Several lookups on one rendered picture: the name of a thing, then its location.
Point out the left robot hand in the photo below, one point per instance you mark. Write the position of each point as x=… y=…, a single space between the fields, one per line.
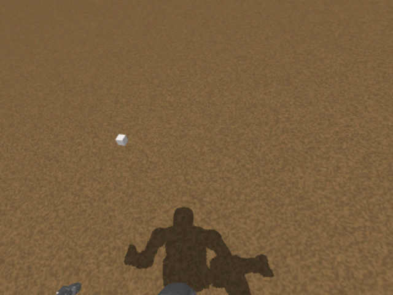
x=72 y=289

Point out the cube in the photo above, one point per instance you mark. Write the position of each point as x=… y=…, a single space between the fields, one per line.
x=121 y=140

